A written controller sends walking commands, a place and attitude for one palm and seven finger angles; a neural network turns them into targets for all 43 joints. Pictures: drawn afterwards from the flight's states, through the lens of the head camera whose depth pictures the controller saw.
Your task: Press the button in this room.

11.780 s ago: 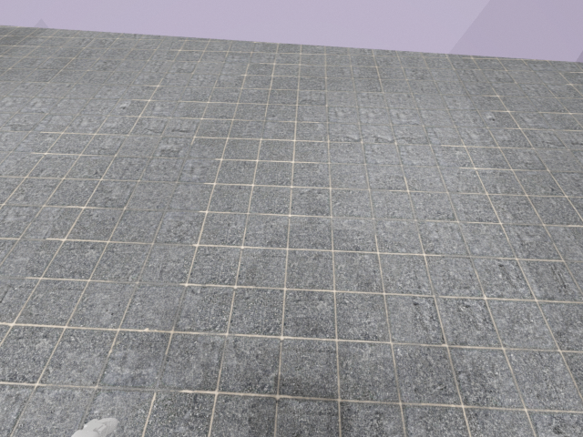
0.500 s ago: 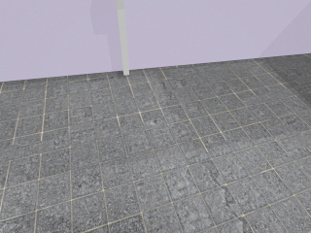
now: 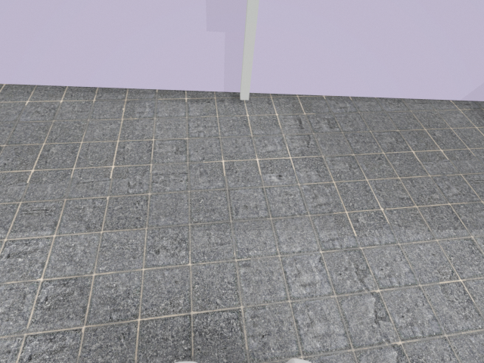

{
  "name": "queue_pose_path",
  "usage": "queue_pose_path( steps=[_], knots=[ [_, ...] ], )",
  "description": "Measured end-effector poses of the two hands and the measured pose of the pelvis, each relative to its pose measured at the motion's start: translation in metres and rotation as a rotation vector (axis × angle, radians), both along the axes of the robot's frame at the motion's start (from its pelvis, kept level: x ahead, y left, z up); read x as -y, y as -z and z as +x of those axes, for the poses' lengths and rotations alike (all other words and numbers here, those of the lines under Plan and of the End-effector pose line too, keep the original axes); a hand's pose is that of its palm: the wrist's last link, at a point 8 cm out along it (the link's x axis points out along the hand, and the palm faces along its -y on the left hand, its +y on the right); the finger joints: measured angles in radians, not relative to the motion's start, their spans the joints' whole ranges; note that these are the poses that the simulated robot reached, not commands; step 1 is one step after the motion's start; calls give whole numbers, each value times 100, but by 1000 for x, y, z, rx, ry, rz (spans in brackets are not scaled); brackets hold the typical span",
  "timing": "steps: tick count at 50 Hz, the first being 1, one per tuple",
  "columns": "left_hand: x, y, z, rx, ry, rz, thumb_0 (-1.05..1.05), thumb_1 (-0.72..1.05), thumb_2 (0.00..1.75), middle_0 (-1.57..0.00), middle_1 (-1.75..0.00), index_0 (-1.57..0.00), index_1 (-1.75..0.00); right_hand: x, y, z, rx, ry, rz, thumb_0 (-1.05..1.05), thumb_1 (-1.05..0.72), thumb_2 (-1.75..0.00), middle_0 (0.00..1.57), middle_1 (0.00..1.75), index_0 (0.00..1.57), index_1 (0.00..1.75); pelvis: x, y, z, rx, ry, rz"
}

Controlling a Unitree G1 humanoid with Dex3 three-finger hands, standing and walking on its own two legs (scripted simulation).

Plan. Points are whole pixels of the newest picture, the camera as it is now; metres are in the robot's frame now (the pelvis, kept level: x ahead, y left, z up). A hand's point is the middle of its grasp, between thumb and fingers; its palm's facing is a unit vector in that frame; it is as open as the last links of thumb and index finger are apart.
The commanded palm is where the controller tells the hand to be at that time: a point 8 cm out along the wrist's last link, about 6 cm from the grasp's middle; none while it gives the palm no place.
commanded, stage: turn or walk to find it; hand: left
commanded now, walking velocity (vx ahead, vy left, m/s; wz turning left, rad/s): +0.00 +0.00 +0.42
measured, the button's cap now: out of the picture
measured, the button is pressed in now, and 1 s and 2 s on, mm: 0 0 0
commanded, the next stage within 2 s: none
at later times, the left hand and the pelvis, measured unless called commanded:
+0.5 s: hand out of the picture +0.01 +0.15 -0.13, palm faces +0.22 -0.94 -0.27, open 7.4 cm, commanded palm none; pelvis -0.03 -0.05 +0.01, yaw +12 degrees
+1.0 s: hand out of the picture -0.11 +0.20 -0.16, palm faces +0.46 -0.85 -0.26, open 7.4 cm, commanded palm none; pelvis -0.05 -0.02 +0.01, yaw +24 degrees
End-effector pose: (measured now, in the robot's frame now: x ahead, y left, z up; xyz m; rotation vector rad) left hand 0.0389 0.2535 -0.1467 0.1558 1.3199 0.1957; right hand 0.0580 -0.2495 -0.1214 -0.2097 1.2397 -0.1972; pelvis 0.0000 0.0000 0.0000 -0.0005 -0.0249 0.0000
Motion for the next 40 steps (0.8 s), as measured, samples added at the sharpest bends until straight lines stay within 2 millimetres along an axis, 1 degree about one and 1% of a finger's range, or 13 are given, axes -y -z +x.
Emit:
queue_pose_path(
  steps=[5, 9, 12, 15, 18, 20, 25, 27, 31, 33, 35, 38, 40],
  knots=[
    [-11, -18, -2, 23, -13, 20, 0, 91, 90, -20, -30, -20, -30, -12, -5, -6, -20, -24, 20, 0, -90, -90, 20, 30, 20, 30, -4, -12, -6, -22, -27, -7],
    [-10, -28, 0, 53, -23, 38, 0, 91, 90, -20, -30, -20, -30, -14, -3, -11, -28, -35, 44, 0, -90, -90, 20, 30, 20, 30, 0, -15, -10, -31, -56, -7],
    [-2, -32, 4, 84, -29, 49, 0, 91, 90, -20, -30, -20, -30, -9, 3, -15, -38, -44, 61, 0, -90, -90, 20, 30, 20, 30, 7, -14, -14, -33, -80, -2],
    [12, -36, 6, 120, -37, 57, 0, 91, 90, -20, -30, -20, -30, 1, 11, -18, -50, -56, 78, 0, -90, -90, 20, 30, 20, 30, 18, -11, -19, -35, -105, 7],
    [29, -38, 0, 155, -53, 72, 0, 91, 90, -20, -30, -20, -30, 16, 23, -18, -56, -71, 96, 0, -90, -90, 20, 30, 20, 30, 32, -5, -23, -31, -134, 13],
    [40, -42, -11, 164, -74, 73, 0, 91, 90, -20, -30, -20, -30, 24, 24, -16, -66, -91, 98, 1, -90, -90, 20, 30, 20, 30, 38, -7, -26, -22, -160, 14],
    [59, -46, -46, 119, -140, 63, 0, 91, 90, -20, -30, -20, -30, 39, 16, -4, -70, -136, 87, 1, -91, -90, 20, 30, 20, 30, 48, -15, -28, -17, -204, 35],
    [64, -45, -58, 98, -166, 57, 0, 91, 90, -20, -30, -20, -30, 43, 14, 0, -76, -157, 77, 1, -91, -90, 20, 30, 20, 30, 50, -16, -29, -18, -227, 38],
    [64, -42, -83, 63, -226, 53, 0, 92, 90, -21, -30, -20, -30, 43, 11, 9, -105, -213, 52, 0, -91, -90, 19, 30, 20, 30, 51, -16, -30, -26, -271, 41],
    [63, -39, -98, 44, -255, 48, 0, 92, 90, -21, -30, -20, -30, 38, 10, 17, -114, -248, 41, 1, -91, -90, 19, 30, 20, 30, 48, -16, -31, -31, -291, 40],
    [59, -35, -114, 21, -285, 42, 0, 92, 90, -21, -30, -20, -30, 30, 9, 27, -110, -286, 31, 1, -91, -90, 19, 30, 20, 30, 44, -15, -34, -34, -311, 38],
    [51, -26, -141, -17, -336, 31, 0, 91, 90, -21, -30, -20, -30, 9, 7, 48, -74, -349, 19, 1, -91, -90, 19, 30, 20, 30, 35, -11, -38, -37, -343, 27],
    [42, -17, -159, -40, -372, 22, 0, 91, 90, -21, -30, -20, -30, -7, 6, 62, -30, -392, 11, 1, -91, -90, 19, 30, 20, 30, 27, -5, -42, -35, -365, 11]
  ],
)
